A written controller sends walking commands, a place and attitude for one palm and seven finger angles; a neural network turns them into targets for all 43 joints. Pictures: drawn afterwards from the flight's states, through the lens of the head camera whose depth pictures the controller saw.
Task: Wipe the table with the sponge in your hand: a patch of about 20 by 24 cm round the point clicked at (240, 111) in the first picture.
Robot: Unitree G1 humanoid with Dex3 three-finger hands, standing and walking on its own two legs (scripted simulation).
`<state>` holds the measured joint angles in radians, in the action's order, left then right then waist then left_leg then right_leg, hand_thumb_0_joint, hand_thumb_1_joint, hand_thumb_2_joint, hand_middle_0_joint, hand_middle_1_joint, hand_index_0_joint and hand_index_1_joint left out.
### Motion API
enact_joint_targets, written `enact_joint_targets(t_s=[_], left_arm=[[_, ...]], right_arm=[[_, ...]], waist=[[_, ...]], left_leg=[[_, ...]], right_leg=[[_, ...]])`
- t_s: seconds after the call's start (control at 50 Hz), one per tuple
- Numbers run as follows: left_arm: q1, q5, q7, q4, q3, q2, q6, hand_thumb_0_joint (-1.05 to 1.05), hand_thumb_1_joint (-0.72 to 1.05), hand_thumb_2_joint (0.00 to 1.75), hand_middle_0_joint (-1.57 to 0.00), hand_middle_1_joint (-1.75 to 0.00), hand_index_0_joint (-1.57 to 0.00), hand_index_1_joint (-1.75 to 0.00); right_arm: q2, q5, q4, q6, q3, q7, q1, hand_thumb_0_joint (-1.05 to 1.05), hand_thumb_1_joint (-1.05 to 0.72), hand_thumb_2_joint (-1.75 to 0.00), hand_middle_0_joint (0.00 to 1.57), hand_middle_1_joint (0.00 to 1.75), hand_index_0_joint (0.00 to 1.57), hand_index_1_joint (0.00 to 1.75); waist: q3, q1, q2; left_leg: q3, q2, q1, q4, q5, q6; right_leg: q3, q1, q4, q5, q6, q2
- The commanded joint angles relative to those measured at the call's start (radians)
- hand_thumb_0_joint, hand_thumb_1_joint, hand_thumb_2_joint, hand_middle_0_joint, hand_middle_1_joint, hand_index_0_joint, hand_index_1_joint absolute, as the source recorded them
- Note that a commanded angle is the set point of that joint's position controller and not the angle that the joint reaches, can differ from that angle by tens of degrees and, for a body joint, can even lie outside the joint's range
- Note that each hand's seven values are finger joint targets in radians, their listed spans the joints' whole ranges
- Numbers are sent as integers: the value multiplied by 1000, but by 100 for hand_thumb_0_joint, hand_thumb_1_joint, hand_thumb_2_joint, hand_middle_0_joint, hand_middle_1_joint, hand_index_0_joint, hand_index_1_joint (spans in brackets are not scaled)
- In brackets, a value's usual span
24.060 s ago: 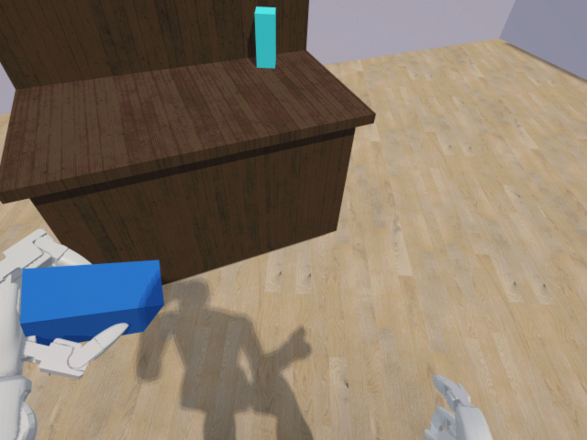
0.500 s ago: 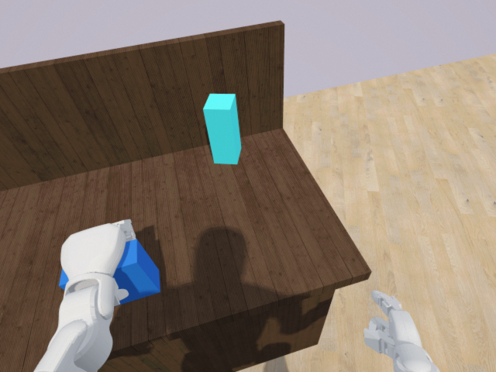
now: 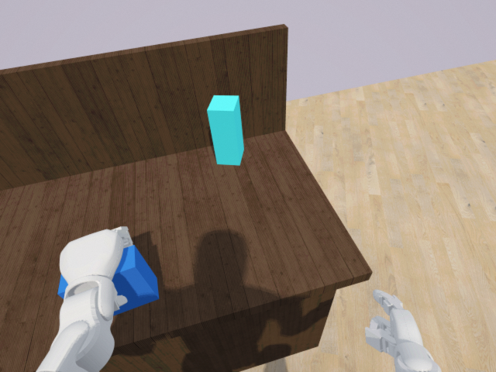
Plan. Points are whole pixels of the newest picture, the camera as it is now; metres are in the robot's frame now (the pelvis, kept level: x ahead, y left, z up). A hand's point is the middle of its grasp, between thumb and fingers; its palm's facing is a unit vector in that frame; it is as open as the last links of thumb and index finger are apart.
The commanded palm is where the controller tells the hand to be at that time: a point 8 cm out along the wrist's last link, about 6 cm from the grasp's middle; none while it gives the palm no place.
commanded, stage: move the sponge above the wiping area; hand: left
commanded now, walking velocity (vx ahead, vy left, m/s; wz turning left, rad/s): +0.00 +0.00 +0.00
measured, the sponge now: (117, 289) +0.23 +0.28 -0.01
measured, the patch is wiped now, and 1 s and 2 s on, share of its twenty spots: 0.00 0.00 0.00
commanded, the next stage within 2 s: none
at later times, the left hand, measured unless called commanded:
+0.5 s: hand (109, 288) +0.22 +0.28 +0.02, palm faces -0.11 -0.16 -0.98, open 9.3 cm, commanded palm +0.20 +0.27 +0.10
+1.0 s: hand (120, 288) +0.22 +0.26 +0.02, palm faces -0.13 -0.15 -0.98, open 9.3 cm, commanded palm +0.21 +0.26 +0.10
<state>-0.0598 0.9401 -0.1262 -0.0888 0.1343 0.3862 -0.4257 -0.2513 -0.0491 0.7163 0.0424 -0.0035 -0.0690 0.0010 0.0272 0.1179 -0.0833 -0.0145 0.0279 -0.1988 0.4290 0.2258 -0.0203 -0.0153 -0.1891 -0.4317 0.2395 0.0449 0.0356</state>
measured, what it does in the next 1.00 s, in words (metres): stands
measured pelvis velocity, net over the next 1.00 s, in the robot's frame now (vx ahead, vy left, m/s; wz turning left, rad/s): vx -0.01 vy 0.00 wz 0.00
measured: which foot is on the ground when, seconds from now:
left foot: down 0.00-1.00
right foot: down 0.00-1.00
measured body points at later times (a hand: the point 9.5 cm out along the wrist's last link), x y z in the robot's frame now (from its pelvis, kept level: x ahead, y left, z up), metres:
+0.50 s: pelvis +0.00 +0.00 +0.00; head +0.00 -0.03 +0.45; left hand +0.22 +0.28 +0.07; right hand +0.24 -0.22 -0.08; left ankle +0.00 +0.11 -0.74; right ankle -0.01 -0.09 -0.74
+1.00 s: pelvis -0.01 +0.00 +0.00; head -0.01 -0.03 +0.45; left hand +0.22 +0.27 +0.07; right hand +0.24 -0.21 -0.08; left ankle +0.00 +0.11 -0.74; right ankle -0.01 -0.09 -0.74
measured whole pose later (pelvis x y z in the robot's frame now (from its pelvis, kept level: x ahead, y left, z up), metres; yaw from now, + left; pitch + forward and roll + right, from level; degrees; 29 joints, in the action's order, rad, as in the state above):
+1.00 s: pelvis -0.01 +0.00 +0.00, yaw +0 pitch -1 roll +0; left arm -0.09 0.95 -0.06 -0.07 0.17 0.38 -0.36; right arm -0.25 -0.03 0.70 0.04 -0.01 -0.08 0.01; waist 0.01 0.12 -0.08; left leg -0.02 0.03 -0.20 0.44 0.23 -0.02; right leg -0.02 -0.18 -0.43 0.23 0.05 0.04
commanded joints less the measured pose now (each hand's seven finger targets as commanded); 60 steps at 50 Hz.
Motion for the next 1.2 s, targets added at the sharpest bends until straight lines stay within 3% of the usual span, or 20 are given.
enact_joint_targets(t_s=[0.0, 0.12, 0.14, 0.22, 0.24, 0.32, 0.34, 0.44, 0.52, 0.56, 0.62, 0.78, 0.88, 0.92, 1.0, 1.02, 1.08, 1.12, 1.14, 1.18], left_arm=[[272, 51, -2, 209, -44, 156, 57, 0, 10, 130, -120, -160, -120, -160], [208, 92, -70, 315, -201, 281, 126, 0, 10, 130, -120, -160, -120, -160], [165, 86, -82, 304, -167, 218, 117, 0, 10, 130, -120, -160, -120, -160], [93, 58, -111, 245, -238, 265, 43, 0, 10, 130, -120, -160, -120, -160], [105, 50, -99, 244, -161, 187, 20, 0, 10, 130, -120, -160, -120, -160], [104, 14, -44, 247, -138, 195, -32, 0, 10, 130, -120, -160, -120, -160], [108, 3, -22, 260, -64, 128, -29, 0, 10, 130, -120, -160, -120, -160], [200, 25, 14, 328, -70, 173, 95, 0, 10, 130, -120, -160, -120, -160], [224, 79, -49, 390, -159, 250, 187, 0, 10, 130, -120, -160, -120, -160], [203, 98, -92, 377, -145, 212, 189, 0, 10, 130, -120, -160, -120, -160], [136, 84, -132, 310, -223, 259, 123, 0, 10, 130, -120, -160, -120, -160], [137, 14, -26, 199, -56, 134, -73, 0, 10, 130, -120, -160, -120, -160], [276, 44, 29, 264, -44, 169, 32, 0, 10, 130, -120, -160, -120, -160], [324, 64, 7, 326, -103, 234, 104, 0, 10, 130, -120, -160, -120, -160], [306, 102, -76, 330, -127, 217, 190, 0, 10, 130, -120, -160, -120, -160], [280, 98, -98, 333, -190, 269, 183, 0, 10, 130, -120, -160, -120, -160], [237, 77, -128, 258, -132, 177, 122, 0, 10, 130, -120, -160, -120, -160], [172, 50, -127, 184, -186, 216, 49, 0, 10, 130, -120, -160, -120, -160], [152, 32, -112, 186, -119, 141, 16, 0, 10, 130, -120, -160, -120, -160], [138, 15, -80, 151, -104, 149, -46, 0, 10, 130, -120, -160, -120, -160]], right_arm=[[-102, 9, -174, -61, 23, -3, -183, 0, -90, -90, 20, 30, 20, 30], [-101, 27, -178, -64, 35, 6, -175, 0, -90, -90, 20, 30, 20, 30], [-87, 24, -186, -63, 33, 9, -168, 0, -90, -90, 20, 30, 20, 30], [-108, 9, -169, -46, 31, 20, -205, 0, -90, -90, 20, 30, 20, 30], [-98, 3, -180, -43, 26, 21, -218, 0, -90, -90, 20, 30, 20, 30], [-113, -8, -181, -35, 26, 13, -237, 0, -90, -90, 20, 30, 20, 30], [-103, -9, -199, -38, 22, 11, -229, 0, -90, -90, 20, 30, 20, 30], [-97, 14, -191, -70, 28, -6, -175, 0, -90, -90, 20, 30, 20, 30], [-94, 35, -175, -86, 40, -7, -157, 0, -90, -90, 20, 30, 20, 30], [-85, 34, -180, -91, 42, -1, -155, 0, -90, -90, 20, 30, 20, 30], [-101, 20, -166, -70, 43, 11, -186, 0, -90, -90, 20, 30, 20, 30], [-107, -15, -187, -21, 13, 15, -255, 0, -90, -90, 20, 30, 20, 30], [-100, 3, -192, -38, 12, -3, -204, 0, -90, -90, 20, 30, 20, 30], [-98, 16, -184, -54, 19, -12, -186, 0, -90, -90, 20, 30, 20, 30], [-82, 29, -174, -82, 35, -14, -159, 0, -90, -90, 20, 30, 20, 30], [-93, 27, -168, -83, 38, -12, -160, 0, -90, -90, 20, 30, 20, 30], [-89, 12, -169, -76, 37, 1, -180, 0, -90, -90, 20, 30, 20, 30], [-108, 0, -156, -57, 33, 7, -212, 0, -90, -90, 20, 30, 20, 30], [-100, -6, -169, -49, 31, 11, -214, 0, -90, -90, 20, 30, 20, 30], [-111, -15, -168, -35, 23, 15, -240, 0, -90, -90, 20, 30, 20, 30]], waist=[[192, -24, 66], [265, 30, -22], [263, 23, 5], [190, 34, 53], [189, 21, 66], [158, 0, 57], [166, -14, 61], [200, -26, 28], [237, 7, -23], [232, 12, -38], [209, 32, -11], [143, -5, 107], [183, -26, 58], [203, -17, -9], [251, 6, -49], [256, 19, -69], [215, 9, 5], [184, 26, 55], [200, 15, 77], [176, 11, 119]], left_leg=[[-62, 9, 82, -29, -190, -27], [-78, 2, 118, -20, -295, -10], [-62, 1, 97, -21, -305, -11], [-67, 4, 68, -35, -270, -3], [-53, 3, 66, -34, -260, -8], [-58, 9, 79, -33, -227, -17], [-52, 9, 75, -33, -212, -26], [-61, 8, 107, -11, -204, -40], [-86, -6, 144, -9, -260, -20], [-80, -11, 138, -9, -283, -9], [-79, -8, 102, -29, -274, 3], [-61, 8, 50, -58, -176, -15], [-66, 14, 79, -29, -153, -36], [-78, 10, 108, -23, -160, -32], [-77, 1, 138, -11, -239, -15], [-92, -1, 137, -18, -248, -7], [-75, -7, 101, -29, -261, 1], [-74, -2, 76, -48, -238, 3], [-54, -5, 61, -49, -233, -2], [-51, 1, 51, -49, -223, -5]], right_leg=[[103, 18, 71, -167, 29, -20], [137, 65, 44, -258, 54, -6], [111, 83, 37, -273, 46, -12], [155, 81, 56, -271, 49, -12], [129, 75, 59, -260, 38, -20], [142, 57, 76, -234, 33, -18], [112, 56, 74, -217, 24, -24], [113, 29, 71, -190, 27, -17], [141, 17, 63, -202, 48, -4], [124, 4, 56, -201, 52, -5], [146, 41, 57, -216, 59, -2], [109, 53, 85, -160, 24, -20], [110, 25, 80, -132, 25, -15], [131, 18, 76, -128, 38, -3], [128, 15, 62, -177, 52, -1], [142, 25, 58, -179, 60, 7], [114, 26, 61, -206, 49, -6], [129, 48, 71, -197, 47, -7], [101, 69, 63, -208, 35, -14], [113, 76, 72, -234, 26, -23]])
